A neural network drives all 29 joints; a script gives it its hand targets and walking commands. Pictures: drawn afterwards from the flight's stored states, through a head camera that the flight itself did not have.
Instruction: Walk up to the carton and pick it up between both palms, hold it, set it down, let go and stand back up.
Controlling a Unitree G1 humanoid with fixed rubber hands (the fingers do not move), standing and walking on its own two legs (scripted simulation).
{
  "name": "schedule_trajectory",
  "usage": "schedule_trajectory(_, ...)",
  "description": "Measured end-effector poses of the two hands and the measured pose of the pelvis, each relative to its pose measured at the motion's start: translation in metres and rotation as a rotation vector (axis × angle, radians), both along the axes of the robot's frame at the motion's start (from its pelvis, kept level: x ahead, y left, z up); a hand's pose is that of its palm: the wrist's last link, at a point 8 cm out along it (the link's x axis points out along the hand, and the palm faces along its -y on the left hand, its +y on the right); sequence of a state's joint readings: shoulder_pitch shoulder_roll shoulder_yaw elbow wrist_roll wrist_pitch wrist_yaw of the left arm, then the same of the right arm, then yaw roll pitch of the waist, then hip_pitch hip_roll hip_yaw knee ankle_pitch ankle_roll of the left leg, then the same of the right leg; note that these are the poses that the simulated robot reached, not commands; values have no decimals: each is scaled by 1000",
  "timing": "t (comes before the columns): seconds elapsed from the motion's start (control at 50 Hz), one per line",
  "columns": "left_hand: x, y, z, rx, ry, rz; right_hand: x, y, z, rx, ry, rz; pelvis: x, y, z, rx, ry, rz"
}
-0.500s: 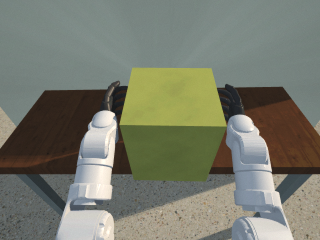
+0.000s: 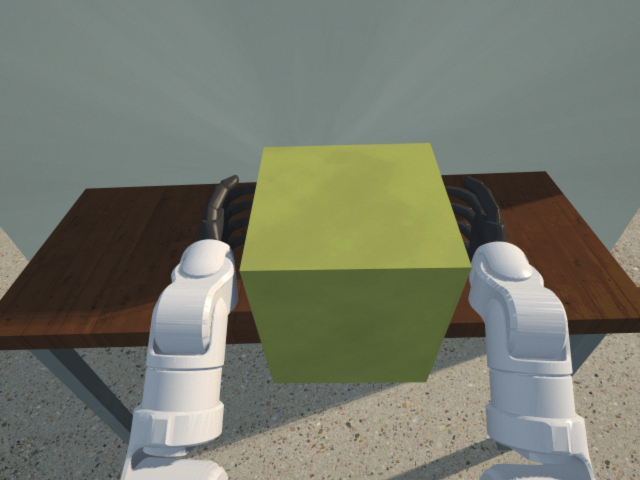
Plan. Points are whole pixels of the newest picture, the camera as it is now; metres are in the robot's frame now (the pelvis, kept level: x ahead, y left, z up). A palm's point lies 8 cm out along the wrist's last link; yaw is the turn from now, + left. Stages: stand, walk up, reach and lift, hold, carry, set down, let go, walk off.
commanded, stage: hold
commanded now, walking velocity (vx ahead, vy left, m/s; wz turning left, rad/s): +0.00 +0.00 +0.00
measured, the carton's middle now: (348, 268) +0.37 -0.03 +0.10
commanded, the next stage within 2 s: none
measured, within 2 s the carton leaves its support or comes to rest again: neither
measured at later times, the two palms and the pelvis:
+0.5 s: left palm (171, 237) +0.30 +0.15 +0.24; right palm (486, 235) +0.30 -0.15 +0.22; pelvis -0.07 +0.00 +0.00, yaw -1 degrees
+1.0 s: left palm (211, 210) +0.37 +0.13 +0.21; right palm (481, 223) +0.34 -0.17 +0.20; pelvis -0.04 +0.00 -0.01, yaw -4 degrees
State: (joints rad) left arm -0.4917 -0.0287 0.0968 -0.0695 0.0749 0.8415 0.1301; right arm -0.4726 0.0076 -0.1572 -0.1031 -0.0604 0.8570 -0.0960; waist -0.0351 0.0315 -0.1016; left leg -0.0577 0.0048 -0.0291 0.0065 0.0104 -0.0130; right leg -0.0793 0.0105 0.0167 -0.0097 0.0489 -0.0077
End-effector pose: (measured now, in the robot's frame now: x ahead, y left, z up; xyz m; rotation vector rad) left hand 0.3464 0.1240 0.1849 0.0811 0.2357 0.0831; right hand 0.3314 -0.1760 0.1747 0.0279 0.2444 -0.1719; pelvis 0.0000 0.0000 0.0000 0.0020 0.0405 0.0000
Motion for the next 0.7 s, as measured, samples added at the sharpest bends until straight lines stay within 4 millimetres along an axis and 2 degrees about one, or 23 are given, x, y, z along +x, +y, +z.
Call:
schedule_trajectory(0.14, -28, 6, 11, -5, 3, 15, -24, 6, 11, -2, 2, 11, -30, 1, -2, 3, -33, -4)
schedule_trajectory(0.28, -42, 14, 27, 1, 1, 23, -36, 14, 25, -18, 1, 25, -53, 2, -3, 3, -58, -12)
schedule_trajectory(0.52, -43, 24, 53, -5, -43, 19, -35, 23, 51, -35, -39, 39, -72, 2, -4, 1, -69, -18)
schedule_trajectory(0.7, -31, 22, 46, -23, -19, 8, -26, 21, 43, -34, -11, 34, -72, 1, -5, 0, -61, -32)
